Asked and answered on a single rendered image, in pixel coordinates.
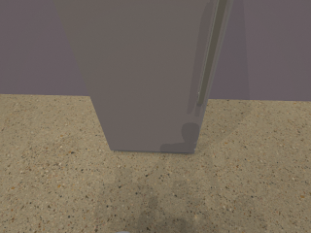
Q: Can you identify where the fridge door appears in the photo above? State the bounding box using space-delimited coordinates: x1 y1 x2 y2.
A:
52 0 231 153

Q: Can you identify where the handle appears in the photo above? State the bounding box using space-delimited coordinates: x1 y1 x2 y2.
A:
197 0 227 104

